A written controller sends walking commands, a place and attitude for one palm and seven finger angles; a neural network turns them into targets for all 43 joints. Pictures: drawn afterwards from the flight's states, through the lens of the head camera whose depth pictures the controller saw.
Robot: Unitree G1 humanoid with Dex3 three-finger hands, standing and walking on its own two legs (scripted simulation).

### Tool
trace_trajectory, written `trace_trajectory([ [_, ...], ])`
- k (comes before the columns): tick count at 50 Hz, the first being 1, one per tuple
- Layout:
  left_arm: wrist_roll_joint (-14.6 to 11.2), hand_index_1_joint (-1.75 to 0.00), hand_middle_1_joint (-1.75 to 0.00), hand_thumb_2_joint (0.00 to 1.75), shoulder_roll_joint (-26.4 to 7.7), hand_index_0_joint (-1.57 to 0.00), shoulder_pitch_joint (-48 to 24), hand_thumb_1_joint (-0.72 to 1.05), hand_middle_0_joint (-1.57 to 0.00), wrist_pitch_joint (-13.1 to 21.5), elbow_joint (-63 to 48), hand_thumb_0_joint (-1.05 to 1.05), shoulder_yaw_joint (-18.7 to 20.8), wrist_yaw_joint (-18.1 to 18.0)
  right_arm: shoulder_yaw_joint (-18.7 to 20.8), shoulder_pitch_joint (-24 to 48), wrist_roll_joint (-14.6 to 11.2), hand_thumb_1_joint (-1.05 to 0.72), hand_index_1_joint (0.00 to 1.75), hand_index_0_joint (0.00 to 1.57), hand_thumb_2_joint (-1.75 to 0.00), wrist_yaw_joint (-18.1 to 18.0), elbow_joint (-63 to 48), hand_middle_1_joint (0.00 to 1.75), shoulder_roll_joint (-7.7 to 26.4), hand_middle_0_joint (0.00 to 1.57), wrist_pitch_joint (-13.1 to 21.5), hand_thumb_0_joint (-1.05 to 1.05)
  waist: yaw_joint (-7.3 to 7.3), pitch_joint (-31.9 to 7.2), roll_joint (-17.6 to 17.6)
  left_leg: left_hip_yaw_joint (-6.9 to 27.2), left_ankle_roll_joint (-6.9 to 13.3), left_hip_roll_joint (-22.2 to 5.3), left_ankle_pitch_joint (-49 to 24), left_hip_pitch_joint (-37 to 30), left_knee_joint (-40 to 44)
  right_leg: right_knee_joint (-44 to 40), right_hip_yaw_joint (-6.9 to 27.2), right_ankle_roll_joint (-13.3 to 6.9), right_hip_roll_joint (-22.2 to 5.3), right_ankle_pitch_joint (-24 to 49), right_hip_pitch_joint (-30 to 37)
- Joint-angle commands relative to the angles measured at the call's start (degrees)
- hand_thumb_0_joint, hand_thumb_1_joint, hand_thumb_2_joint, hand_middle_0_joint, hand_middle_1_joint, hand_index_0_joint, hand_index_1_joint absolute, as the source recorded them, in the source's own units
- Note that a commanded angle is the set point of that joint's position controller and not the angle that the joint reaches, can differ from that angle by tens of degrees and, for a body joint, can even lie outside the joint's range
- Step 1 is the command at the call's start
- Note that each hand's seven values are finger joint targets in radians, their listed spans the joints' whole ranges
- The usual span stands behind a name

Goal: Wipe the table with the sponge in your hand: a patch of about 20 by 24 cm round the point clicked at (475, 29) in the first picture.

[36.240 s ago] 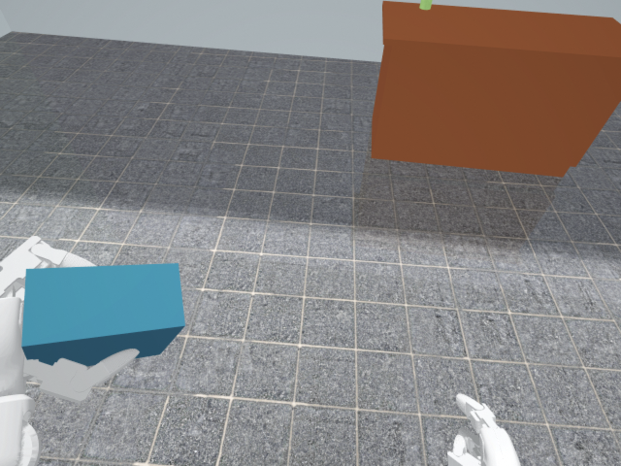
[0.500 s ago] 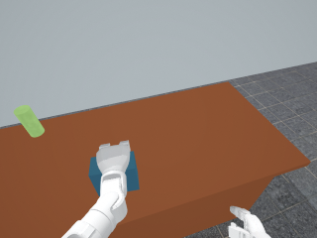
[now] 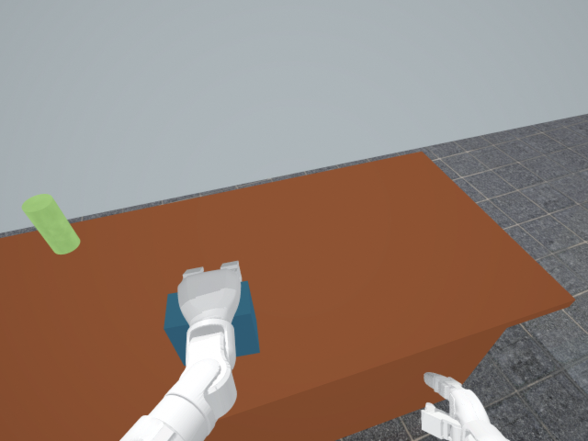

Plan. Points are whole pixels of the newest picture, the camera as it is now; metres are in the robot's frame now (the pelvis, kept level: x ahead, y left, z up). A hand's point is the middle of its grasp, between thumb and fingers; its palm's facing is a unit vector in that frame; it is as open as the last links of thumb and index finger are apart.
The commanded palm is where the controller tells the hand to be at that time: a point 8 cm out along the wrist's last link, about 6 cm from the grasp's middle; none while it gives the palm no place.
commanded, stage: wipe back along the third lane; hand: left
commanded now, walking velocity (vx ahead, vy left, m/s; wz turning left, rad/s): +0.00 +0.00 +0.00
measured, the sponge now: (218, 330) +0.30 +0.17 -0.05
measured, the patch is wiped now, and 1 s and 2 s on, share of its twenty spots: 1.00 1.00 1.00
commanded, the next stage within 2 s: slide back across to the middle lane in 0.08 s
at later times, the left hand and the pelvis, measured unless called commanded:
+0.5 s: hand (212, 312) +0.30 +0.17 +0.00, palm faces -0.03 -0.10 -0.99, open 10.4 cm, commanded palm +0.25 +0.17 +0.05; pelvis +0.00 +0.00 +0.00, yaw +0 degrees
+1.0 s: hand (163, 331) +0.26 +0.23 +0.01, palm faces -0.04 -0.13 -0.99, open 10.4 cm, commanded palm +0.23 +0.22 +0.05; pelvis +0.01 +0.00 +0.01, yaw -1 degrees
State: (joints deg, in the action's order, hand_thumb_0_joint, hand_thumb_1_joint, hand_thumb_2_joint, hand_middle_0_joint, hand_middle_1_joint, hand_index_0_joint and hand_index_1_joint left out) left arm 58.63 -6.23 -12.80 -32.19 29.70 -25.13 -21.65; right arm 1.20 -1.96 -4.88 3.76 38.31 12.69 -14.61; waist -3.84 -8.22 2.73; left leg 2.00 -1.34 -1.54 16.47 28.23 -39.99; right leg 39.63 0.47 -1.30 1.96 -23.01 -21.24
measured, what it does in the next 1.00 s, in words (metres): stands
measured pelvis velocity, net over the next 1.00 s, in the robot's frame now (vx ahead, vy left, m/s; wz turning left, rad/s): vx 0.01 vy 0.00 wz -0.02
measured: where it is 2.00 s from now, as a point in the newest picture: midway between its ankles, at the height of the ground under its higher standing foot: outside the picture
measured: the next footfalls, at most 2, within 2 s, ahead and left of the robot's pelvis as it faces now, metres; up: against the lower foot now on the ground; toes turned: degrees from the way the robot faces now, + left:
none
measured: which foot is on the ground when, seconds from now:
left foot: down 0.00-1.00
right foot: down 0.00-1.00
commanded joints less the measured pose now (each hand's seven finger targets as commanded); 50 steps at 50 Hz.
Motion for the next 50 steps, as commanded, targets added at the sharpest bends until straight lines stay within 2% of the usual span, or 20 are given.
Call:
trace_trajectory([
  [1,-1.4,-1.60,-1.60,1.30,2.1,-1.20,-7.0,0.10,-1.20,0.1,-0.7,0.00,-1.0,2.3,1.9,10.7,0.1,-0.90,0.30,0.20,-0.90,-0.2,-8.9,0.30,6.2,0.20,2.6,0.00,1.05,-5.3,-8.4,-1.7,2.9,2.5,-7.7,-8.3,3.4,-7.2,-1.0,-3.5,1.2,17.1,-3.0],
  [3,-1.6,-1.60,-1.60,1.30,-0.5,-1.20,-5.2,0.10,-1.20,0.1,-0.7,0.00,2.1,2.2,2.0,10.7,0.3,-0.90,0.30,0.20,-0.90,-0.2,-9.0,0.30,6.5,0.20,2.7,0.00,-0.41,-7.4,-8.0,-1.4,2.7,2.5,-8.9,-8.3,3.4,-6.8,-0.4,-3.9,1.4,19.0,-1.7],
  [6,-1.8,-1.60,-1.60,1.30,2.8,-1.20,-6.6,0.10,-1.20,0.3,-0.9,0.00,-1.2,2.2,2.0,10.6,0.2,-0.90,0.30,0.20,-0.90,-0.1,-9.2,0.30,6.0,0.20,2.6,0.00,0.68,-7.1,-8.3,-1.8,2.8,2.4,-8.3,-8.3,3.2,-6.6,-1.3,-3.5,1.1,18.0,-2.4],
  [8,-1.6,-1.60,-1.60,1.30,-0.2,-1.20,-6.2,0.10,-1.20,0.1,0.0,0.00,2.0,2.1,2.0,10.9,0.4,-0.90,0.30,0.20,-0.90,-0.3,-8.8,0.30,6.5,0.20,2.5,0.00,-0.21,-7.2,-8.9,-1.2,2.6,2.5,-7.9,-7.7,3.4,-7.0,-0.3,-3.8,1.3,17.6,-2.3],
  [9,-1.4,-1.60,-1.60,1.30,2.1,-1.20,-7.4,0.10,-1.20,0.0,0.2,0.00,-0.7,2.1,1.8,10.5,0.2,-0.90,0.30,0.20,-0.90,-0.4,-8.9,0.30,6.1,0.20,2.5,0.00,0.76,-7.3,-8.4,-1.6,2.8,2.4,-7.7,-8.0,3.2,-6.5,-1.2,-3.5,1.1,16.9,-2.6],
  [11,-1.7,-1.60,-1.60,1.30,1.3,-1.20,-8.5,0.10,-1.20,0.2,-0.9,0.00,0.1,2.1,1.9,10.5,0.2,-0.90,0.30,0.20,-0.90,-0.3,-9.1,0.30,6.1,0.20,2.5,0.00,0.57,-7.4,-8.4,-1.6,2.9,2.4,-7.6,-8.4,3.4,-6.9,-1.3,-3.5,1.1,16.4,-2.3],
  [13,-2.0,-1.60,-1.60,1.30,-4.1,-1.20,-6.3,0.10,-1.20,0.1,-1.8,0.00,5.6,1.7,1.9,11.3,0.4,-0.90,0.30,0.20,-0.90,-0.8,-9.2,0.30,6.5,0.20,2.5,0.00,-1.23,-8.5,-7.7,-1.4,2.8,2.8,-7.6,-8.2,3.8,-7.6,0.0,-3.7,1.2,16.8,-0.6],
  [15,-2.1,-1.60,-1.60,1.30,-3.0,-1.20,-8.1,0.10,-1.20,-0.1,-2.9,0.00,4.0,1.7,1.5,11.2,0.1,-0.90,0.30,0.20,-0.90,-1.1,-9.4,0.30,6.1,0.20,2.3,0.00,-0.17,-7.8,-7.5,-1.7,2.9,2.8,-7.3,-8.7,4.1,-7.5,-0.7,-3.3,0.9,16.4,-0.5],
  [18,-1.9,-1.60,-1.60,1.30,-7.3,-1.20,-6.0,0.10,-1.20,-0.1,-4.7,0.00,8.2,1.8,1.6,11.8,0.2,-0.90,0.30,0.20,-0.90,-1.3,-9.6,0.30,6.5,0.20,2.5,0.00,-1.58,-7.9,-6.6,-1.3,2.9,2.9,-7.4,-9.3,5.0,-8.6,0.4,-3.6,1.2,15.7,0.6],
  [22,-1.5,-1.60,-1.60,1.30,-6.9,-1.20,-5.9,0.10,-1.20,-0.4,-6.1,0.00,6.9,2.3,1.1,11.8,0.0,-0.90,0.30,0.20,-0.90,-1.7,-9.9,0.30,6.1,0.20,2.9,0.00,-0.66,-5.8,-7.1,-1.8,3.1,3.2,-7.1,-10.2,5.4,-9.8,0.5,-3.1,0.9,15.1,0.7],
  [23,-1.4,-1.60,-1.60,1.30,-10.2,-1.20,-5.7,0.10,-1.20,-0.3,-6.7,0.00,10.3,2.4,1.3,12.0,0.1,-0.90,0.30,0.20,-0.90,-1.8,-9.8,0.30,6.6,0.20,3.0,0.00,-1.33,-5.7,-7.0,-1.2,3.0,3.2,-7.2,-10.2,5.9,-10.4,1.3,-3.4,1.0,15.2,1.2],
  [24,-1.1,-1.60,-1.60,1.30,-8.6,-1.20,-6.0,0.10,-1.20,-0.3,-8.0,0.00,8.2,2.6,1.1,11.9,0.0,-0.90,0.30,0.20,-0.90,-1.9,-10.0,0.30,6.3,0.20,3.2,0.00,-0.90,-6.5,-6.2,-1.8,3.2,3.3,-7.7,-10.9,5.9,-9.8,0.9,-3.1,0.8,16.1,1.9],
  [27,-1.4,-1.60,-1.60,1.30,-10.9,-1.20,-3.2,0.10,-1.20,0.1,-8.9,0.00,10.4,3.3,0.9,11.9,-0.1,-0.90,0.30,0.20,-0.90,-2.1,-10.2,0.30,6.4,0.20,3.8,0.00,-1.51,-6.5,-6.5,-1.8,3.2,3.5,-8.0,-11.3,6.2,-10.5,1.0,-3.0,0.8,16.3,2.8],
  [28,-1.2,-1.60,-1.60,1.30,-13.7,-1.20,-2.6,0.10,-1.20,0.3,-9.0,0.00,13.2,3.4,1.0,12.0,0.0,-0.90,0.30,0.20,-0.90,-2.4,-10.0,0.30,6.8,0.20,4.1,0.00,-2.04,-6.4,-5.5,-1.5,3.1,3.6,-8.6,-11.7,6.4,-11.0,2.1,-3.3,1.0,17.5,3.4],
  [31,-1.2,-1.60,-1.60,1.30,-12.5,-1.20,0.6,0.10,-1.20,1.6,-10.6,0.00,12.0,4.0,0.9,11.4,0.0,-0.90,0.30,0.20,-0.90,-2.5,-10.4,0.30,6.5,0.20,4.8,0.00,-1.38,-6.3,-7.2,-2.0,3.4,3.8,-10.5,-12.1,5.9,-10.6,2.2,-2.9,0.6,22.8,4.6],
  [38,-1.6,-1.60,-1.60,1.30,-17.6,-1.20,9.4,0.10,-1.20,4.3,-15.6,0.00,17.3,5.1,1.2,11.5,0.2,-0.90,0.30,0.20,-0.90,-2.7,-10.9,0.30,7.0,0.20,6.4,0.00,-2.11,-5.9,-5.9,-2.1,3.0,4.2,-14.0,-13.8,5.5,-10.6,4.5,-3.0,0.1,33.3,6.9],
  [40,-1.8,-1.60,-1.60,1.30,-15.2,-1.20,10.9,0.10,-1.20,4.9,-17.9,0.00,14.9,5.5,1.0,11.4,0.3,-0.90,0.30,0.20,-0.90,-2.6,-11.5,0.30,6.5,0.20,6.7,0.00,-1.53,-5.6,-6.7,-2.5,3.2,4.1,-14.6,-13.8,5.5,-10.2,3.5,-2.6,-0.1,34.9,7.0],
  [43,-1.9,-1.60,-1.60,1.30,-18.5,-1.20,12.8,0.10,-1.20,5.7,-19.3,0.00,18.5,5.8,1.4,11.5,0.5,-0.90,0.30,0.20,-0.90,-2.7,-11.3,0.30,7.0,0.20,7.3,0.00,-1.81,-4.4,-6.2,-1.9,3.1,4.1,-14.7,-14.3,5.6,-10.9,4.6,-2.9,0.1,34.6,6.7],
  [44,-1.9,-1.60,-1.60,1.30,-16.2,-1.20,12.3,0.10,-1.20,5.8,-20.1,0.00,16.1,6.0,1.1,11.4,0.5,-0.90,0.30,0.20,-0.90,-2.8,-11.5,0.30,6.7,0.20,7.3,0.00,-1.26,-4.3,-6.3,-2.3,3.3,4.0,-14.0,-14.0,5.8,-10.7,3.7,-2.5,-0.1,33.3,6.3],
  [50,-1.2,-1.60,-1.60,1.30,-15.4,-1.20,9.0,0.10,-1.20,7.1,-22.0,0.00,14.9,6.7,1.3,11.1,0.8,-0.90,0.30,0.20,-0.90,-3.1,-10.9,0.30,6.9,0.20,7.9,0.00,-0.47,-3.5,-4.7,-1.5,3.5,3.6,-13.2,-14.6,6.4,-10.9,2.5,-2.7,0.4,27.2,3.6],
])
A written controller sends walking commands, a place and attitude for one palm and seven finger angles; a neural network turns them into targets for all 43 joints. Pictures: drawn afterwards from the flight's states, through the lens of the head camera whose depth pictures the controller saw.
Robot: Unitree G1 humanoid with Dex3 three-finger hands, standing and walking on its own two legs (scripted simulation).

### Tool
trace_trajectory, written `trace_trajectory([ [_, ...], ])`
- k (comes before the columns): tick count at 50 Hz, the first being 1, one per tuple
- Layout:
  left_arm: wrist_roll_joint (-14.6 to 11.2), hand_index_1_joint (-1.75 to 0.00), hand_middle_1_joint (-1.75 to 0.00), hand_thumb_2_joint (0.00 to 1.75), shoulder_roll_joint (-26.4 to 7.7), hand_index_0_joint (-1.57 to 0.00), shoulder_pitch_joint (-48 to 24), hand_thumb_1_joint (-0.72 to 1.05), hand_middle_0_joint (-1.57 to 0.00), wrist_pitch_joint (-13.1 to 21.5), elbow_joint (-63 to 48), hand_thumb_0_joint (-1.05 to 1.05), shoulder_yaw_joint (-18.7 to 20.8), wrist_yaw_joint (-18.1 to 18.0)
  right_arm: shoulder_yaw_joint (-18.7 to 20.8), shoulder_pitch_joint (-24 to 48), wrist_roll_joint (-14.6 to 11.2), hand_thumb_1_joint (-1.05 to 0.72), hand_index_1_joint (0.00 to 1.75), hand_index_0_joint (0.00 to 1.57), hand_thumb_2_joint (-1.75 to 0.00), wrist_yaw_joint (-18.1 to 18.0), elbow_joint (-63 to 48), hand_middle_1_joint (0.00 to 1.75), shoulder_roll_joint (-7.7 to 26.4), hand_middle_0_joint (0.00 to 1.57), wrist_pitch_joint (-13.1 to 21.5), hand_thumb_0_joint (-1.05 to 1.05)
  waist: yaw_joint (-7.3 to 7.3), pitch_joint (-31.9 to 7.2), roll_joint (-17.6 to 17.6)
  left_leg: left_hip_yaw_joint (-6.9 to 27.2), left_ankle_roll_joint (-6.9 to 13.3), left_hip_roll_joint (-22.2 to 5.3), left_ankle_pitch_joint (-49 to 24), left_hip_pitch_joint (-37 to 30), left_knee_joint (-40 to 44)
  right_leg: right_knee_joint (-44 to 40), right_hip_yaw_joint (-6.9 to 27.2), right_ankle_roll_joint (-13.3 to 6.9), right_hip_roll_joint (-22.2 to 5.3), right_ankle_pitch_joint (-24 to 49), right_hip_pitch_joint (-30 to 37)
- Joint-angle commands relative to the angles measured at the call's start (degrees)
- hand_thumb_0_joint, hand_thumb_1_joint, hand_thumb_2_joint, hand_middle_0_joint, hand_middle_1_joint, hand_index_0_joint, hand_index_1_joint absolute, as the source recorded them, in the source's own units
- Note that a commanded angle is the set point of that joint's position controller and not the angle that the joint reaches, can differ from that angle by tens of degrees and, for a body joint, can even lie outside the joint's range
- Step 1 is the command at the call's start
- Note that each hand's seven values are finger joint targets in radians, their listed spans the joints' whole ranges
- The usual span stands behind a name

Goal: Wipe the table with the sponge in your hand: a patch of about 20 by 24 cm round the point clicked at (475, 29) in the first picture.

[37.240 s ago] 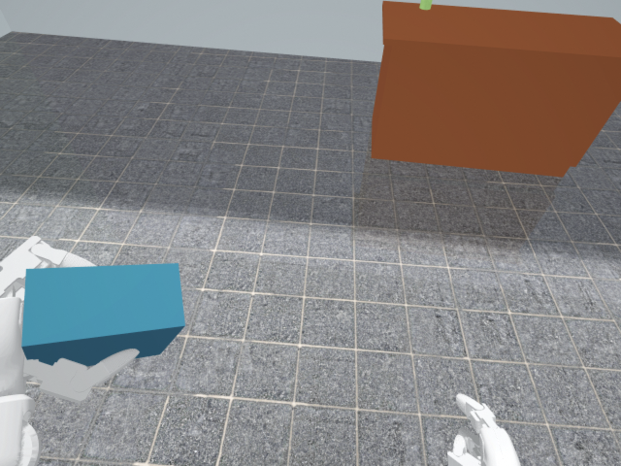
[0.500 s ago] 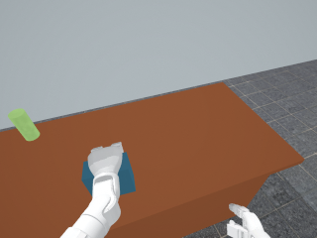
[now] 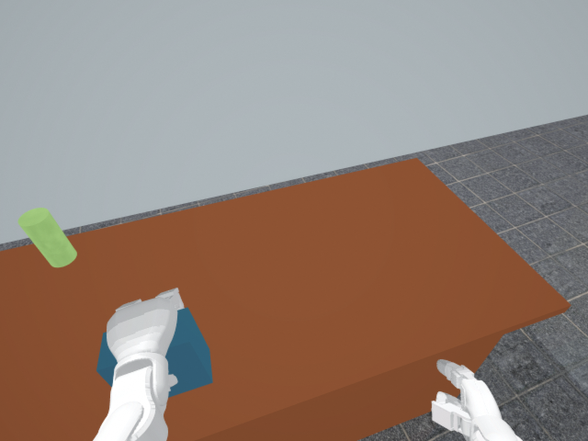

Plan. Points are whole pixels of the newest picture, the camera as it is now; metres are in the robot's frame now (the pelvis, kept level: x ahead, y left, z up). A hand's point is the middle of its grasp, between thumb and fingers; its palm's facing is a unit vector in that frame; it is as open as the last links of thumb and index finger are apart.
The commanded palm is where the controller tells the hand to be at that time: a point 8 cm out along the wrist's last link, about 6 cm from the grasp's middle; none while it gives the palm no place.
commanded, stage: wipe forward along the middle lane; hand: left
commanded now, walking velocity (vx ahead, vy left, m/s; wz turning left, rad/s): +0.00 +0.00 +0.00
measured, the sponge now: (164, 365) +0.24 +0.24 -0.05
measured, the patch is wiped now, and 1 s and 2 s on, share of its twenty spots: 1.00 1.00 1.00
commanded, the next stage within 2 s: slide back across to the first lane in 1.60 s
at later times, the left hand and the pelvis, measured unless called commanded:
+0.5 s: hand (160, 324) +0.28 +0.25 -0.01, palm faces -0.06 -0.02 -1.00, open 10.4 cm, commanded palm +0.26 +0.24 +0.02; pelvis -0.04 +0.00 -0.01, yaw +2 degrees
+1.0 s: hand (162, 297) +0.33 +0.27 -0.01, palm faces -0.09 +0.00 -1.00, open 10.3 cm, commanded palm +0.31 +0.26 +0.01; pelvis -0.05 -0.01 -0.03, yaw +1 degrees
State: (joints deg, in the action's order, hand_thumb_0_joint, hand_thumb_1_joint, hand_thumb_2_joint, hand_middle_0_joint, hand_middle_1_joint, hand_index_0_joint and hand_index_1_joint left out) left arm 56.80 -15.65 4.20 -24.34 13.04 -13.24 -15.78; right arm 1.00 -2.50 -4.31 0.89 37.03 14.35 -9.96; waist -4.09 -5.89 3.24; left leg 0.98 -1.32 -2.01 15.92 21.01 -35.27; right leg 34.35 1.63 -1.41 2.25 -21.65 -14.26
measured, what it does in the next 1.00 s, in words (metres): shifts its weight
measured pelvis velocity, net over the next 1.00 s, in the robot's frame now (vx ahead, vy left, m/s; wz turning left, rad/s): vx -0.05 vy -0.01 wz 0.02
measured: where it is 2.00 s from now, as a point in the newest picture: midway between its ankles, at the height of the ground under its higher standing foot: outside the picture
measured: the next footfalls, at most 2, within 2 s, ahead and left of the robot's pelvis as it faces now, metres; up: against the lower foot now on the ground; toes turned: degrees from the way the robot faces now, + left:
none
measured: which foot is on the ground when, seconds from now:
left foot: down 0.00-1.00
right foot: down 0.00-1.00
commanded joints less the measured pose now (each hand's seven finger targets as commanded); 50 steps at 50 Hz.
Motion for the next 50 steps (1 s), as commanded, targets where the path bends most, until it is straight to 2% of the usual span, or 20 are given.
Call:
trace_trajectory([
  [1,0.9,-1.60,-1.60,1.30,-5.5,-1.20,-8.5,0.10,-1.20,-0.4,-4.3,0.00,2.6,0.9,1.7,11.4,0.3,-0.90,0.30,0.20,-0.90,-0.4,-9.4,0.30,5.2,0.20,3.4,0.00,-0.02,-4.9,-5.6,-0.4,3.6,4.0,-11.5,-7.1,1.6,-6.2,1.1,-2.5,0.2,23.3,-4.5],
  [3,1.6,-1.60,-1.60,1.30,-7.9,-1.20,-13.2,0.10,-1.20,0.1,-2.1,0.00,4.7,0.7,1.7,10.7,0.5,-0.90,0.30,0.20,-0.90,-1.0,-8.2,0.30,5.7,0.20,3.6,0.00,0.25,-3.8,-5.5,0.2,3.5,3.9,-9.2,-6.6,2.1,-6.8,1.7,-2.9,0.5,18.9,-6.4],
  [4,2.0,-1.60,-1.60,1.30,-6.1,-1.20,-16.0,0.10,-1.20,0.4,-2.1,0.00,2.8,0.5,1.6,10.2,0.4,-0.90,0.30,0.20,-0.90,-1.1,-8.2,0.30,5.4,0.20,3.5,0.00,0.96,-4.8,-4.7,-0.1,3.6,3.7,-7.9,-6.3,2.2,-6.0,0.2,-2.6,0.4,16.4,-7.2],
  [8,3.4,-1.60,-1.60,1.30,-10.3,-1.20,-18.1,0.10,-1.20,2.5,1.1,0.00,7.9,-1.1,2.1,8.9,0.9,-0.90,0.30,0.20,-0.90,-1.9,-7.0,0.30,6.0,0.20,4.1,0.00,-0.41,-9.0,-3.7,0.4,3.3,3.6,-7.9,-5.8,1.5,-4.4,0.4,-3.4,1.0,15.1,-7.4],
  [11,3.8,-1.60,-1.60,1.30,-5.2,-1.20,-22.5,0.10,-1.20,3.0,4.0,0.00,3.4,-1.8,2.2,7.7,0.9,-0.90,0.30,0.20,-0.90,-2.1,-6.6,0.30,5.5,0.20,4.2,0.00,1.62,-8.9,-6.7,0.2,3.4,3.2,-6.2,-4.3,0.4,-3.6,-1.1,-2.7,0.9,12.9,-10.2],
  [13,4.4,-1.60,-1.60,1.30,-7.0,-1.20,-23.9,0.10,-1.20,2.7,7.5,0.00,5.2,-2.4,2.3,7.5,0.9,-0.90,0.30,0.20,-0.90,-2.3,-5.9,0.30,6.0,0.20,4.2,0.00,1.29,-7.7,-6.5,0.7,3.2,3.0,-4.3,-3.1,0.7,-3.9,-0.8,-3.0,1.1,9.8,-11.9],
  [16,3.9,-1.60,-1.60,1.30,-5.1,-1.20,-29.0,0.10,-1.20,2.1,11.4,0.00,2.8,-2.5,2.0,7.0,0.5,-0.90,0.30,0.20,-0.90,-2.6,-5.5,0.30,5.8,0.20,4.0,0.00,2.44,-7.3,-7.5,0.3,3.3,3.1,-1.2,-1.3,0.1,-3.8,-1.7,-2.4,0.8,6.5,-13.8],
  [18,4.2,-1.60,-1.60,1.30,-8.6,-1.20,-32.5,0.10,-1.20,1.5,14.9,0.00,5.3,-2.7,1.9,6.7,0.5,-0.90,0.30,0.20,-0.90,-3.0,-4.9,0.30,6.6,0.20,3.6,0.00,2.35,-6.4,-7.3,0.8,3.1,3.2,1.2,0.4,0.6,-3.8,-1.2,-2.6,0.8,3.6,-14.8],
  [21,3.6,-1.60,-1.60,1.30,-5.6,-1.20,-34.9,0.10,-1.20,1.8,17.4,0.00,2.7,-2.6,1.8,5.5,0.2,-0.90,0.30,0.20,-0.90,-3.1,-5.1,0.30,5.8,0.20,3.5,0.00,2.65,-8.4,-5.7,0.5,3.2,3.2,2.0,0.8,-0.4,-2.6,-2.4,-2.4,0.7,2.8,-15.7],
  [23,3.8,-1.60,-1.60,1.30,-9.1,-1.20,-35.3,0.10,-1.20,1.7,21.1,0.00,5.7,-2.7,1.9,4.7,0.4,-0.90,0.30,0.20,-0.90,-3.3,-4.4,0.30,6.6,0.20,3.1,0.00,2.35,-8.5,-6.0,0.8,3.0,3.3,2.6,2.4,-0.6,-2.5,-1.7,-2.6,0.8,2.2,-15.7],
  [26,3.0,-1.60,-1.60,1.30,-5.7,-1.20,-39.7,0.10,-1.20,2.5,23.5,0.00,2.3,-2.4,1.6,3.5,0.2,-0.90,0.30,0.20,-0.90,-3.4,-4.9,0.30,6.1,0.20,3.1,0.00,3.78,-8.0,-7.1,0.4,3.1,3.2,4.6,4.1,-1.4,-2.2,-2.4,-2.0,0.6,0.4,-17.7],
  [28,3.3,-1.60,-1.60,1.30,-10.5,-1.20,-42.2,0.10,-1.20,2.9,27.4,0.00,5.9,-2.7,1.7,2.6,0.3,-0.90,0.30,0.20,-0.90,-3.7,-3.9,0.30,6.9,0.20,2.9,0.00,3.76,-7.0,-7.4,0.7,3.0,3.3,6.5,6.3,-1.7,-2.2,-1.5,-2.2,0.6,-2.2,-18.8],
  [31,3.1,-1.60,-1.60,1.30,-8.9,-1.20,-46.3,0.10,-1.20,4.6,30.5,0.00,4.2,-2.7,1.7,0.9,0.3,-0.90,0.30,0.20,-0.90,-4.0,-3.8,0.30,6.5,0.20,3.2,0.00,4.97,-6.9,-8.5,0.1,3.3,3.2,7.3,8.2,-3.2,-1.9,-1.6,-1.5,0.3,-3.0,-20.5],
  [33,3.9,-1.60,-1.60,1.30,-12.4,-1.20,-46.3,0.10,-1.20,5.2,33.4,0.00,7.0,-2.9,2.1,-0.2,0.6,-0.90,0.30,0.20,-0.90,-4.0,-3.2,0.30,7.2,0.20,3.1,0.00,4.43,-7.8,-7.7,0.4,3.1,3.2,7.4,9.3,-3.6,-1.5,-1.0,-1.9,0.5,-3.2,-20.8],
  [36,3.0,-1.60,-1.60,1.30,-10.2,-1.20,-47.4,0.10,-1.20,6.6,34.2,0.00,5.4,-3.1,2.3,-1.8,0.4,-0.90,0.30,0.20,-0.90,-3.7,-3.6,0.30,6.7,0.20,3.2,0.00,4.74,-11.1,-8.4,-0.1,3.4,2.9,5.4,9.4,-5.0,-1.0,-1.1,-1.4,0.3,0.0,-19.7],
  [38,3.0,-1.60,-1.60,1.30,-14.8,-1.20,-46.6,0.10,-1.20,6.8,35.9,0.00,9.3,-3.4,2.7,-2.5,0.5,-0.90,0.30,0.20,-0.90,-3.7,-3.2,0.30,7.4,0.20,3.0,0.00,4.27,-11.8,-8.1,0.2,3.3,2.9,4.5,10.3,-5.5,-1.1,-0.2,-1.6,0.4,1.1,-18.4],
  [41,2.9,-1.60,-1.60,1.30,-11.7,-1.20,-48.2,0.10,-1.20,7.7,36.4,0.00,6.5,-3.7,2.5,-3.4,0.4,-0.90,0.30,0.20,-0.90,-3.4,-3.4,0.30,6.8,0.20,3.1,0.00,5.43,-10.9,-7.6,-0.1,3.6,2.7,4.5,11.3,-6.3,-0.9,-0.5,-1.3,0.3,1.9,-19.9],
  [44,3.6,-1.60,-1.60,1.30,-16.6,-1.20,-50.9,0.10,-1.20,8.2,37.8,0.00,9.5,-4.2,2.6,-4.6,0.4,-0.90,0.30,0.20,-0.90,-3.4,-2.7,0.30,7.4,0.20,3.0,0.00,5.89,-10.7,-8.0,-0.1,3.8,2.7,4.9,13.3,-6.9,-1.0,0.2,-1.1,0.3,1.2,-19.8],
  [48,4.1,-1.60,-1.60,1.30,-17.9,-1.20,-53.6,0.10,-1.20,8.8,39.9,0.00,9.9,-4.5,2.8,-5.6,0.5,-0.90,0.30,0.20,-0.90,-3.3,-2.0,0.30,7.6,0.20,3.2,0.00,6.95,-9.5,-8.0,0.0,3.9,2.5,5.5,14.4,-7.3,-0.9,0.1,-1.1,0.3,0.6,-21.1],
  [50,3.9,-1.60,-1.60,1.30,-18.1,-1.20,-52.6,0.10,-1.20,9.0,40.1,0.00,10.1,-4.5,2.6,-6.3,0.5,-0.90,0.30,0.20,-0.90,-3.3,-2.4,0.30,7.5,0.20,3.2,0.00,6.23,-11.4,-6.3,-0.2,4.0,2.6,4.6,14.2,-7.7,-0.5,0.1,-1.1,0.4,1.7,-20.7],
])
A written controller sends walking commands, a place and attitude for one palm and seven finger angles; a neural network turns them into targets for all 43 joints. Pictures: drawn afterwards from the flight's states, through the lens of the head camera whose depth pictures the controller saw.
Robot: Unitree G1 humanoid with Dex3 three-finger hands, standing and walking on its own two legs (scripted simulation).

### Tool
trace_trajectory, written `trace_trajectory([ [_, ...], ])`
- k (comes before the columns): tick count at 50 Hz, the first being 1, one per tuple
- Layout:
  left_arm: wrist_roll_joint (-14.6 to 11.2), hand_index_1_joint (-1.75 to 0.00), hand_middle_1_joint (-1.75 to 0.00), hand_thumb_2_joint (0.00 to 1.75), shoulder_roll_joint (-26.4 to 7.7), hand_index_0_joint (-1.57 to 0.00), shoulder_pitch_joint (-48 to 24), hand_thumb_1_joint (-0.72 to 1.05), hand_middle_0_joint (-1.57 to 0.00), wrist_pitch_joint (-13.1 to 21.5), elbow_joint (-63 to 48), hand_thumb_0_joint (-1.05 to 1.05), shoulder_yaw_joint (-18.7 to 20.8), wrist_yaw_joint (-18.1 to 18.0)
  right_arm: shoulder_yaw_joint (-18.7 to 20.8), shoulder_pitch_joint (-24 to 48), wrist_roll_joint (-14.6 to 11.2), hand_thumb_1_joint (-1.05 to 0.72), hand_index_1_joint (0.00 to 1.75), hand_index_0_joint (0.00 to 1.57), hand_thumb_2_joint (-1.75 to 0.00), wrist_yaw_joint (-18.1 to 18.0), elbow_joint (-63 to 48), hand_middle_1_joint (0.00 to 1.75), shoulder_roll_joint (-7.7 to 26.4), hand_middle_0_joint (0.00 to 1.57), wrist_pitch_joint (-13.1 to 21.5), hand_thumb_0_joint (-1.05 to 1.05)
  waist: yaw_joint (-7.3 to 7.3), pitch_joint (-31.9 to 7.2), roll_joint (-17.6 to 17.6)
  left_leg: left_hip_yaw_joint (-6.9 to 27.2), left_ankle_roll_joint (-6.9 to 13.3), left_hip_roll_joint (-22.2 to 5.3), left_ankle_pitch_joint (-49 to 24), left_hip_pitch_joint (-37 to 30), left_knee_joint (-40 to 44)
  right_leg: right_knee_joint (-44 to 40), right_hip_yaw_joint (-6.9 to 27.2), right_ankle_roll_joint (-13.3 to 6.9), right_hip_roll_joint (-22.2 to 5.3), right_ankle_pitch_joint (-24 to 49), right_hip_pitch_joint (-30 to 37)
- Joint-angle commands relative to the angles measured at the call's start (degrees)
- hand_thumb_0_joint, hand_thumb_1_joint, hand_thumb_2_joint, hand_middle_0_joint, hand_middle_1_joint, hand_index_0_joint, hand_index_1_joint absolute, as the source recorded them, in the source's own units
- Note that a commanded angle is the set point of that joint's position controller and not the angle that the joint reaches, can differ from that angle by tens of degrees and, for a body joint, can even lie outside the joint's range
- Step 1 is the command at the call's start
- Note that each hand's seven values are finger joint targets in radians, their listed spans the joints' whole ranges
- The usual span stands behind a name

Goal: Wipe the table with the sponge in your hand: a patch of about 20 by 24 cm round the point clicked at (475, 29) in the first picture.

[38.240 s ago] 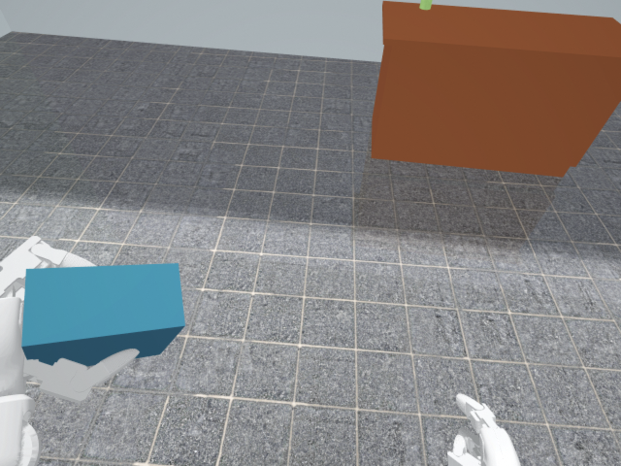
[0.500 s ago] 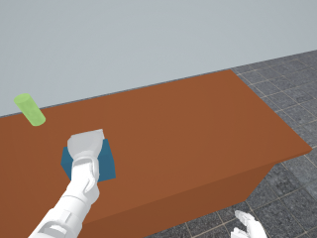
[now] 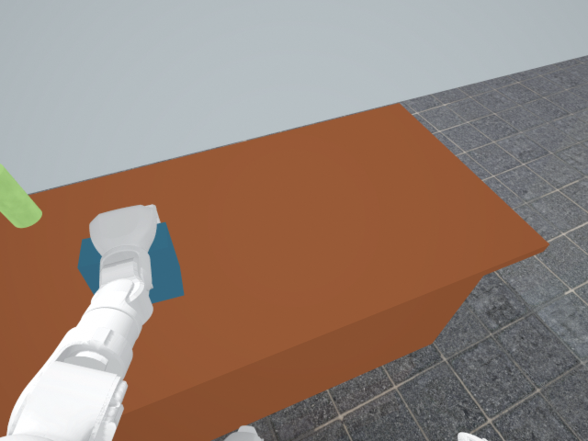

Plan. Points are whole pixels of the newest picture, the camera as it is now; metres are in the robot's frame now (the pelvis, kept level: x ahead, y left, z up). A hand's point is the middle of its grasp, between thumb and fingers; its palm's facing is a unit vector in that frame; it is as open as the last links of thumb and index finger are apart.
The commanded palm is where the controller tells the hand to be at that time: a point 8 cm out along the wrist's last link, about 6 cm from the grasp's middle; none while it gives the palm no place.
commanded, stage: wipe forward along the middle lane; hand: left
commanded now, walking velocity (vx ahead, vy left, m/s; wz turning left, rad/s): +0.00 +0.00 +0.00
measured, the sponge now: (139, 276) +0.37 +0.28 -0.03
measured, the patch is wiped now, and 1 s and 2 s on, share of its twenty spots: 1.00 1.00 1.00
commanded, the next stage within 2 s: slide back across to the first lane in 0.60 s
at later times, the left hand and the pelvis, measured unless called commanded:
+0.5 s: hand (130, 227) +0.44 +0.30 +0.02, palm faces -0.10 +0.01 -1.00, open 10.3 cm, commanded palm +0.42 +0.28 +0.04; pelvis +0.01 +0.02 -0.01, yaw -1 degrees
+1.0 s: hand (118, 214) +0.46 +0.33 +0.02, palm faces -0.06 -0.04 -1.00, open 10.4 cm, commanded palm +0.43 +0.32 +0.06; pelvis +0.02 +0.05 +0.00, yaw -3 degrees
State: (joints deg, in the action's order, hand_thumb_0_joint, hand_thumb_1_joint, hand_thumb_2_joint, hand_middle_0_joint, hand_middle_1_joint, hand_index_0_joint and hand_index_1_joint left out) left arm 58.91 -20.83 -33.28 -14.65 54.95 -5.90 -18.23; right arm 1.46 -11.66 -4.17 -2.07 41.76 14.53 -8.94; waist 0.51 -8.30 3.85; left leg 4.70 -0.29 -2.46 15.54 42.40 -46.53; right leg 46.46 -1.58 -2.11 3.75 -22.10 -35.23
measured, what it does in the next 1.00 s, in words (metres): shifts its weight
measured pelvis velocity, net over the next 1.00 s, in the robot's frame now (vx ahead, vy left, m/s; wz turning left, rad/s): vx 0.02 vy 0.05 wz -0.05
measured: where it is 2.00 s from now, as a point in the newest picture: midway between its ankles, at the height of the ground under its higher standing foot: outside the picture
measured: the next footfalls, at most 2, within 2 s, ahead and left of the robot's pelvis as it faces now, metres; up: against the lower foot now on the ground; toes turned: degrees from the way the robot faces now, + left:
none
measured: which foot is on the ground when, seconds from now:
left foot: down 0.00-1.00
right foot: down 0.00-1.00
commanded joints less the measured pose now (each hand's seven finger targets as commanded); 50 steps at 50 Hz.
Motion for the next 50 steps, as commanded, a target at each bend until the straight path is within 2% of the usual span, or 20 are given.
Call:
trace_trajectory([
  [1,2.0,-1.60,-1.60,1.30,-13.9,-1.20,-15.4,0.10,-1.20,-0.8,-0.8,0.00,3.3,-2.1,2.1,2.6,0.4,-0.90,0.30,0.20,-0.90,-0.4,-6.9,0.30,7.5,0.20,2.1,0.00,1.94,-9.3,-8.2,-3.9,3.1,2.9,4.8,-6.8,3.4,-12.6,3.4,-0.3,-1.1,2.7,0.3],
  [3,1.7,-1.60,-1.60,1.30,-13.1,-1.20,-18.2,0.10,-1.20,-0.8,-0.8,0.00,2.2,-1.9,2.2,2.2,0.3,-0.90,0.30,0.20,-0.90,-0.1,-6.8,0.30,7.4,0.20,2.2,0.00,2.83,-9.5,-7.5,-3.7,2.9,3.0,4.9,-6.9,3.5,-12.4,2.9,-0.2,-1.1,2.9,0.2],
  [6,2.0,-1.60,-1.60,1.30,-15.3,-1.20,-17.2,0.10,-1.20,-0.8,1.3,0.00,3.7,-1.9,2.1,1.4,0.4,-0.90,0.30,0.20,-0.90,-0.1,-6.7,0.30,7.6,0.20,2.2,0.00,2.29,-10.7,-7.0,-3.9,3.1,2.8,4.3,-6.2,2.7,-12.1,3.4,-0.2,-1.1,3.9,0.3],
  [10,2.3,-1.60,-1.60,1.30,-15.1,-1.20,-18.1,0.10,-1.20,-0.3,1.6,0.00,3.3,-1.6,2.2,0.2,0.6,-0.90,0.30,0.20,-0.90,0.1,-6.7,0.30,7.6,0.20,2.0,0.00,2.72,-12.5,-6.1,-3.8,3.2,2.8,2.3,-6.5,2.2,-11.1,2.9,-0.1,-0.8,7.2,0.5],
  [13,2.3,-1.60,-1.60,1.30,-17.5,-1.20,-19.0,0.10,-1.20,-0.1,2.1,0.00,5.2,-1.4,2.5,-0.5,0.6,-0.90,0.30,0.20,-0.90,0.4,-6.3,0.30,8.0,0.20,1.8,0.00,2.96,-13.3,-7.1,-3.8,3.1,2.8,1.1,-5.9,1.7,-10.8,3.0,-0.2,-0.8,9.9,1.9],
  [14,2.2,-1.60,-1.60,1.30,-16.3,-1.20,-19.4,0.10,-1.20,0.0,1.8,0.00,3.9,-1.3,2.3,-0.6,0.6,-0.90,0.30,0.20,-0.90,0.3,-6.6,0.30,7.9,0.20,1.9,0.00,3.31,-12.6,-6.6,-3.8,3.3,2.7,1.4,-5.9,1.8,-10.8,2.6,0.0,-0.7,9.4,0.7],
  [18,3.0,-1.60,-1.60,1.30,-16.9,-1.20,-23.9,0.10,-1.20,-0.1,3.3,0.00,3.6,-1.3,2.3,-1.2,0.6,-0.90,0.30,0.20,-0.90,0.5,-5.9,0.30,8.2,0.20,2.0,0.00,4.49,-10.6,-5.3,-3.5,3.2,2.5,2.7,-6.0,2.2,-11.0,1.8,-0.2,-0.5,6.5,-2.1],
  [23,3.3,-1.60,-1.60,1.30,-17.2,-1.20,-23.7,0.10,-1.20,0.0,4.5,0.00,4.3,-1.3,2.6,-2.6,0.9,-0.90,0.30,0.20,-0.90,0.7,-5.7,0.30,8.2,0.20,1.8,0.00,4.10,-14.7,-4.5,-3.4,3.1,2.4,-0.1,-7.2,1.4,-9.6,1.3,-0.4,-0.3,9.5,-1.7],
  [25,3.3,-1.60,-1.60,1.30,-15.5,-1.20,-24.7,0.10,-1.20,-0.1,4.4,0.00,2.5,-1.1,2.4,-3.2,1.0,-0.90,0.30,0.20,-0.90,0.9,-5.9,0.30,8.0,0.20,1.7,0.00,4.41,-14.8,-3.4,-3.6,3.1,2.3,0.0,-7.5,1.3,-9.7,1.0,-0.3,-0.2,9.0,-2.9],
  [27,3.4,-1.60,-1.60,1.30,-16.6,-1.20,-26.4,0.10,-1.20,-0.6,5.5,0.00,2.8,-1.2,2.3,-3.3,1.0,-0.90,0.30,0.20,-0.90,0.9,-5.7,0.30,8.3,0.20,1.6,0.00,4.94,-13.8,-3.8,-3.6,3.1,2.2,1.2,-6.9,1.6,-10.1,1.0,-0.2,-0.1,7.4,-3.7],
  [28,3.6,-1.60,-1.60,1.30,-18.6,-1.20,-27.5,0.10,-1.20,-0.5,6.2,0.00,4.7,-1.3,2.6,-3.6,1.1,-0.90,0.30,0.20,-0.90,0.9,-4.9,0.30,8.6,0.20,1.6,0.00,5.11,-14.1,-4.5,-3.3,3.1,1.9,0.8,-7.1,1.4,-9.7,0.8,-0.4,-0.1,7.5,-3.7],
  [32,4.0,-1.60,-1.60,1.30,-17.8,-1.20,-29.9,0.10,-1.20,-1.0,7.8,0.00,3.2,-1.3,2.3,-4.4,1.2,-0.90,0.30,0.20,-0.90,0.9,-5.2,0.30,8.7,0.20,1.8,0.00,5.68,-13.9,-4.7,-3.1,3.1,2.0,2.0,-6.4,1.6,-9.4,0.2,-0.3,0.1,5.8,-5.8],
  [33,4.1,-1.60,-1.60,1.30,-18.3,-1.20,-31.6,0.10,-1.20,-0.7,8.0,0.00,4.0,-1.4,2.6,-4.6,1.3,-0.90,0.30,0.20,-0.90,1.0,-4.6,0.30,8.7,0.20,1.9,0.00,5.98,-14.1,-3.2,-2.9,3.1,1.8,1.5,-7.3,1.6,-8.9,-0.1,-0.5,0.2,6.0,-6.6],
  [34,4.3,-1.60,-1.60,1.30,-19.1,-1.20,-31.4,0.10,-1.20,-1.0,9.1,0.00,4.1,-1.4,2.4,-5.1,1.4,-0.90,0.30,0.20,-0.90,1.0,-4.8,0.30,8.8,0.20,1.8,0.00,5.79,-14.2,-3.9,-2.6,3.1,1.8,1.5,-7.0,1.5,-8.7,-0.2,-0.5,0.3,5.6,-7.0],
  [35,4.4,-1.60,-1.60,1.30,-18.2,-1.20,-31.6,0.10,-1.20,-1.1,8.8,0.00,3.4,-1.3,2.4,-5.2,1.4,-0.90,0.30,0.20,-0.90,1.1,-4.9,0.30,8.7,0.20,1.8,0.00,5.73,-15.1,-2.3,-2.6,3.0,1.8,1.3,-7.6,1.5,-8.5,-0.4,-0.6,0.4,5.6,-7.5],
  [40,4.0,-1.60,-1.60,1.30,-19.7,-1.20,-28.4,0.10,-1.20,-1.0,4.9,0.00,6.0,-1.0,3.0,-5.5,1.5,-0.90,0.30,0.20,-0.90,1.7,-6.1,0.30,8.4,0.20,1.3,0.00,2.85,-21.8,1.2,-2.0,2.7,1.5,-4.0,-13.7,2.1,-7.8,-1.2,-1.2,0.9,7.8,-5.0],
  [42,3.6,-1.60,-1.60,1.30,-20.8,-1.20,-26.0,0.10,-1.20,-1.1,3.5,0.00,7.2,-0.9,3.0,-5.2,1.4,-0.90,0.30,0.20,-0.90,1.8,-6.4,0.30,8.4,0.20,1.0,0.00,2.28,-22.6,-0.1,-2.2,2.8,1.4,-5.3,-14.6,2.5,-8.5,-1.1,-1.0,0.9,9.1,-2.8],
  [45,3.6,-1.60,-1.60,1.30,-23.1,-1.20,-25.1,0.10,-1.20,-1.1,2.3,0.00,8.7,-1.1,2.9,-4.9,1.2,-0.90,0.30,0.20,-0.90,1.8,-6.7,0.30,8.7,0.20,0.6,0.00,2.08,-20.7,-1.3,-1.6,3.0,1.5,-5.1,-14.8,3.7,-9.1,-1.5,-1.0,1.0,8.5,-1.7],
  [47,4.2,-1.60,-1.60,1.30,-24.2,-1.20,-23.8,0.10,-1.20,-1.7,3.1,0.00,9.0,-1.1,2.6,-4.2,1.1,-0.90,0.30,0.20,-0.90,1.9,-6.8,0.30,8.9,0.20,0.4,0.00,2.04,-17.3,-1.5,-1.8,2.9,1.6,-3.7,-13.9,4.7,-9.8,-1.6,-1.0,0.9,7.3,-1.9],
  [50,5.0,-1.60,-1.60,1.30,-25.6,-1.20,-23.2,0.10,-1.20,-2.0,2.7,0.00,9.7,-1.2,2.5,-3.8,1.1,-0.90,0.30,0.20,-0.90,2.0,-6.9,0.30,9.0,0.20,0.3,0.00,1.45,-16.0,0.4,-1.5,2.8,1.7,-3.9,-14.8,5.5,-9.9,-1.9,-1.4,0.8,7.0,-2.1],
])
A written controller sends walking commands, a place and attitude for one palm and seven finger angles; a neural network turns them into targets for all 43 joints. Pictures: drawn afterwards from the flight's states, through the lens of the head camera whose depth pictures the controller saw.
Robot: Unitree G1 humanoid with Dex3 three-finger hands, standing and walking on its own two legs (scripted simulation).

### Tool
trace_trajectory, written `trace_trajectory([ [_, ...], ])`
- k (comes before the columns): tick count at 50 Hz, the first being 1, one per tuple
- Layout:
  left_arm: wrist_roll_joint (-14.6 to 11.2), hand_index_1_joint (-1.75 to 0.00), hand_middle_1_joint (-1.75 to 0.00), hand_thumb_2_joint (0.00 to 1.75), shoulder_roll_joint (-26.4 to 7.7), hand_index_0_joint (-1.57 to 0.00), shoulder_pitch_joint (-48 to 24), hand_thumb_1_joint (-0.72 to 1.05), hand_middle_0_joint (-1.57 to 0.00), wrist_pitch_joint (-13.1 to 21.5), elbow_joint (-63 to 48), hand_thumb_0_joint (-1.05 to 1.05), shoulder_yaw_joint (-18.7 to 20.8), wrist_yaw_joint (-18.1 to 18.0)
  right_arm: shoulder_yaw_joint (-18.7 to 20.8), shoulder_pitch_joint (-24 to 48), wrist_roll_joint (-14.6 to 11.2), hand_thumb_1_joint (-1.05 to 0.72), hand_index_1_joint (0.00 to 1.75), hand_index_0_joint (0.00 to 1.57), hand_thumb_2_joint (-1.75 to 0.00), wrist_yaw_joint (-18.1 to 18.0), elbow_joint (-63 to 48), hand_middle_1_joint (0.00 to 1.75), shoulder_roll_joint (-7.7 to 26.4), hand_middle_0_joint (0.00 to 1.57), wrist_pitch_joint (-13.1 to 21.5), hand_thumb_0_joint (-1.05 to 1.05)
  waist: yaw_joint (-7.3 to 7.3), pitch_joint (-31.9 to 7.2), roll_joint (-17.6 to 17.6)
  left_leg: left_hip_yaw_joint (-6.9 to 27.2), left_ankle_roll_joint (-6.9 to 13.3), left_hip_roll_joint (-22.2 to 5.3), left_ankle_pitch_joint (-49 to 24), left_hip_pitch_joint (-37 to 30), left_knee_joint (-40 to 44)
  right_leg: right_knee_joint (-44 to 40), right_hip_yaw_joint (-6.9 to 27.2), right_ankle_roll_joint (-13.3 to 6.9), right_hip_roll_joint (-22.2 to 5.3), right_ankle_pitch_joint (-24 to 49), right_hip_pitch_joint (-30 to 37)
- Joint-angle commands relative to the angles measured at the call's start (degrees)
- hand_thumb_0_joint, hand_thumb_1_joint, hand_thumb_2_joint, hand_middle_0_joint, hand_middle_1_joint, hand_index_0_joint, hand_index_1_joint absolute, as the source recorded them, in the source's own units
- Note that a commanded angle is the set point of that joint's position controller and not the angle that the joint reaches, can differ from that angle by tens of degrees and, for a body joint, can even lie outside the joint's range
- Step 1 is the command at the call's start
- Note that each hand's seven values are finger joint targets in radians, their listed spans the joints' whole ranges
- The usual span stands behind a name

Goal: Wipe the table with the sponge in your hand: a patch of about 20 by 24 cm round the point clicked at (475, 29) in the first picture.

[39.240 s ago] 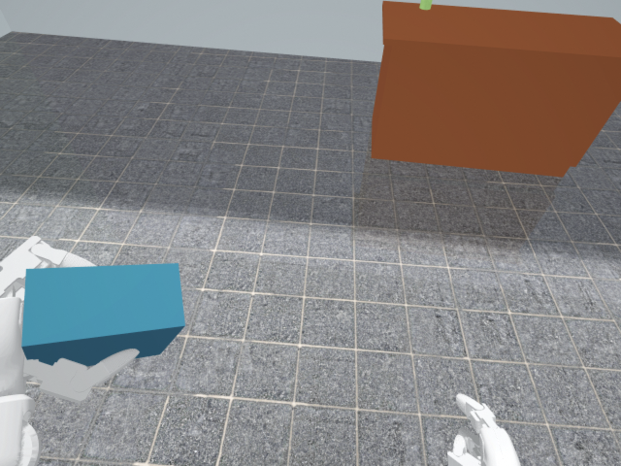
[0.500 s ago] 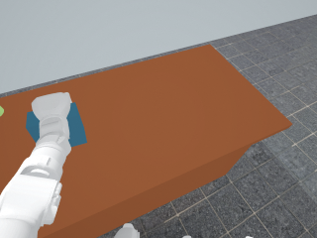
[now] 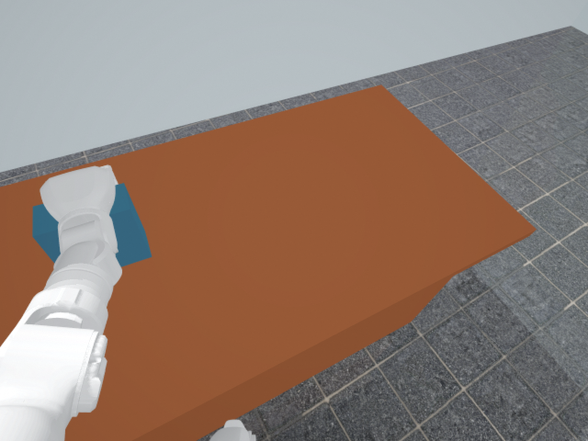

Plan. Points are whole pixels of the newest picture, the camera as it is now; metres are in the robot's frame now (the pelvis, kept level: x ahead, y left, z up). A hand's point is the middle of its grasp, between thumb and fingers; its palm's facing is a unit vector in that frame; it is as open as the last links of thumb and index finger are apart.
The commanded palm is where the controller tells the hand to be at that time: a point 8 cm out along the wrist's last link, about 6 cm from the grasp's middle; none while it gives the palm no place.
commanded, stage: slide back across to the first lane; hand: left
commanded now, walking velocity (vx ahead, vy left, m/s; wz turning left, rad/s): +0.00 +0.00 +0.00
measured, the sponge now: (101, 241) +0.42 +0.30 -0.03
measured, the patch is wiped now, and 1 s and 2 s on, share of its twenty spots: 1.00 1.00 1.00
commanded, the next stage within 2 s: wipe back along the first lane in 0.36 s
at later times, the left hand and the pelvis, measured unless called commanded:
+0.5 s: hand (50, 232) +0.40 +0.35 +0.02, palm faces -0.10 -0.04 -0.99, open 10.4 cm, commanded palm +0.37 +0.33 +0.07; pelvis +0.02 +0.00 +0.01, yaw +1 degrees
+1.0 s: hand (50, 262) +0.36 +0.34 +0.02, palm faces -0.06 -0.02 -1.00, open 10.4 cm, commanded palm +0.32 +0.31 +0.05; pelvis +0.03 +0.00 +0.01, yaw +2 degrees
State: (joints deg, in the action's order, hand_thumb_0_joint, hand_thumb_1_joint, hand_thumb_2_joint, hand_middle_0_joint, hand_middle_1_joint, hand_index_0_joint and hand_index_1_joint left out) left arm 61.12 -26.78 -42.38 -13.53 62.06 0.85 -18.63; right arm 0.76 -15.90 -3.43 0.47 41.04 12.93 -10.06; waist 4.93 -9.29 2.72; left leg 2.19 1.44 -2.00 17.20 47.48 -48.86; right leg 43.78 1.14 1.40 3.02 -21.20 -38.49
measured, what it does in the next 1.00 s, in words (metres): stands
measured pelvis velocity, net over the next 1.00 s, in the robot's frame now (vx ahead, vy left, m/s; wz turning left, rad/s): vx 0.03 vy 0.00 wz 0.03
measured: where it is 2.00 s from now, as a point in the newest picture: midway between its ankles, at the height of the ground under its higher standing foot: outside the picture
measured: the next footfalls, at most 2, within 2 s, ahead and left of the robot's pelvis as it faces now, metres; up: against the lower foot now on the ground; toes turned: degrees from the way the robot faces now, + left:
none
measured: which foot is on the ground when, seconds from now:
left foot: down 0.00-1.00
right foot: down 0.00-1.00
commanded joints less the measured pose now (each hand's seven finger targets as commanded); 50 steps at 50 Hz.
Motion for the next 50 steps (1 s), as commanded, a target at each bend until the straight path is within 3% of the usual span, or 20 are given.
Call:
trace_trajectory([
  [1,2.7,-1.60,-1.60,1.30,-18.8,-1.20,-12.6,0.10,-1.20,-3.1,-4.6,0.00,2.4,-0.6,3.2,0.7,0.3,-0.90,0.30,0.20,-0.90,-0.3,-6.6,0.30,10.5,0.20,1.5,0.00,-3.26,-15.0,2.1,0.9,1.1,1.3,-5.6,-20.3,8.1,-7.5,-4.6,-5.0,1.6,6.0,1.5],
  [5,2.9,-1.60,-1.60,1.30,-18.5,-1.20,-10.6,0.10,-1.20,-2.5,-6.5,0.00,1.9,0.7,3.4,1.1,0.2,-0.90,0.30,0.20,-0.90,-0.2,-7.0,0.30,10.6,0.20,1.3,0.00,-3.29,-15.1,2.9,1.4,1.1,1.2,-6.9,-22.7,8.4,-8.0,-4.6,-5.2,1.6,6.7,2.0],
  [9,2.4,-1.60,-1.60,1.30,-14.7,-1.20,-8.8,0.10,-1.20,-0.9,-9.8,0.00,-0.5,2.1,3.8,1.3,0.2,-0.90,0.30,0.20,-0.90,-0.2,-7.4,0.30,10.4,0.20,1.5,0.00,-2.71,-15.4,3.3,1.9,1.1,0.8,-8.9,-25.9,8.3,-8.2,-4.8,-5.3,1.7,7.7,1.3],
  [12,1.5,-1.60,-1.60,1.30,-15.7,-1.20,-7.2,0.10,-1.20,0.2,-10.8,0.00,0.4,2.9,3.7,1.7,0.0,-0.90,0.30,0.20,-0.90,-0.5,-7.6,0.30,10.5,0.20,1.2,0.00,-2.61,-14.7,1.0,1.5,1.3,0.9,-8.8,-25.1,8.6,-9.2,-4.4,-5.2,1.6,8.6,3.1],
  [15,1.8,-1.60,-1.60,1.30,-19.9,-1.20,-7.2,0.10,-1.20,1.4,-11.2,0.00,3.4,3.0,3.7,1.7,0.1,-0.90,0.30,0.20,-0.90,-0.9,-7.2,0.30,10.9,0.20,0.9,0.00,-3.02,-14.7,2.1,1.6,1.3,1.1,-10.5,-25.5,8.4,-9.0,-4.4,-5.4,1.5,9.8,3.8],
  [18,2.8,-1.60,-1.60,1.30,-20.2,-1.20,-7.9,0.10,-1.20,2.5,-11.9,0.00,3.7,3.1,3.8,2.2,0.1,-0.90,0.30,0.20,-0.90,-0.8,-6.8,0.30,10.9,0.20,0.9,0.00,-2.88,-13.4,3.7,1.6,1.2,1.2,-11.6,-25.7,8.4,-8.7,-4.3,-5.6,1.4,10.6,3.3],
  [19,3.3,-1.60,-1.60,1.30,-21.3,-1.20,-6.5,0.10,-1.20,2.7,-11.7,0.00,4.0,3.1,3.6,1.9,0.2,-0.90,0.30,0.20,-0.90,-0.8,-7.2,0.30,11.0,0.20,0.7,0.00,-3.56,-13.6,4.7,1.6,1.2,1.5,-11.7,-25.9,8.3,-8.8,-4.4,-5.7,1.5,10.2,3.4],
  [22,3.1,-1.60,-1.60,1.30,-23.3,-1.20,-4.9,0.10,-1.20,3.3,-11.8,0.00,5.7,3.3,3.5,2.1,0.3,-0.90,0.30,0.20,-0.90,-0.8,-7.5,0.30,11.1,0.20,0.4,0.00,-3.81,-14.9,3.6,0.8,1.2,1.7,-13.2,-25.2,7.7,-9.0,-3.9,-5.6,1.4,13.1,5.8],
  [23,2.9,-1.60,-1.60,1.30,-23.1,-1.20,-6.6,0.10,-1.20,4.0,-12.8,0.00,5.8,3.4,3.8,2.3,0.3,-0.90,0.30,0.20,-0.90,-0.9,-7.1,0.30,11.1,0.20,0.4,0.00,-3.42,-15.4,4.6,1.1,1.2,1.6,-14.5,-26.1,7.5,-8.5,-3.8,-5.7,1.3,13.9,5.4],
  [25,2.6,-1.60,-1.60,1.30,-18.6,-1.20,-1.5,0.10,-1.20,4.1,-13.6,0.00,3.2,3.6,4.0,2.2,0.3,-0.90,0.30,0.20,-0.90,-0.5,-8.0,0.30,10.8,0.20,0.5,0.00,-3.64,-15.6,4.2,0.9,1.2,1.5,-15.9,-27.1,7.1,-8.5,-4.4,-5.6,1.5,14.8,5.0],
  [28,1.0,-1.60,-1.60,1.30,-16.4,-1.20,4.0,0.10,-1.20,4.4,-17.0,0.00,3.5,3.7,4.4,3.2,0.1,-0.90,0.30,0.20,-0.90,-0.1,-8.4,0.30,10.7,0.20,0.5,0.00,-4.25,-17.5,3.3,1.2,1.1,1.2,-19.5,-28.7,6.7,-8.2,-4.2,-5.7,1.6,17.9,6.7],
  [30,-0.3,-1.60,-1.60,1.30,-13.8,-1.20,7.2,0.10,-1.20,3.7,-17.8,0.00,1.8,3.8,4.3,3.5,0.0,-0.90,0.30,0.20,-0.90,-0.1,-9.0,0.30,10.6,0.20,0.4,0.00,-3.86,-16.5,1.0,0.6,1.3,1.2,-18.6,-27.9,6.6,-8.6,-4.4,-5.3,1.6,18.7,7.3],
  [33,-1.7,-1.60,-1.60,1.30,-13.7,-1.20,8.9,0.10,-1.20,2.9,-20.4,0.00,2.6,3.6,4.2,5.1,-0.3,-0.90,0.30,0.20,-0.90,-0.2,-9.1,0.30,10.8,0.20,0.3,0.00,-3.87,-14.2,0.3,0.7,1.4,1.3,-17.3,-26.6,7.4,-8.9,-4.1,-5.3,1.3,19.0,8.5],
  [37,-1.3,-1.60,-1.60,1.30,-11.3,-1.20,11.0,0.10,-1.20,1.2,-21.4,0.00,0.0,4.1,3.8,6.1,-0.5,-0.90,0.30,0.20,-0.90,-0.3,-9.3,0.30,10.6,0.20,0.3,0.00,-3.64,-11.2,-0.7,0.6,1.5,1.4,-14.2,-25.8,8.3,-9.8,-4.3,-5.2,1.3,16.2,8.0],
  [46,-2.3,-1.60,-1.60,1.30,-8.6,-1.20,18.4,0.10,-1.20,0.4,-25.0,0.00,-1.0,4.9,3.4,8.2,-0.6,-0.90,0.30,0.20,-0.90,-0.5,-10.6,0.30,10.1,0.20,0.9,0.00,-4.97,-10.3,0.2,0.7,1.3,1.8,-13.0,-26.0,9.0,-9.9,-4.3,-5.6,1.2,15.1,9.2],
  [50,-3.1,-1.60,-1.60,1.30,-7.0,-1.20,22.8,0.10,-1.20,-0.1,-26.2,0.00,-1.5,4.8,3.2,8.9,-0.7,-0.90,0.30,0.20,-0.90,-0.4,-11.4,0.30,10.0,0.20,1.2,0.00,-5.16,-9.7,-1.8,0.7,1.2,1.8,-12.7,-25.5,9.0,-9.8,-4.5,-5.5,1.3,15.6,9.9],
])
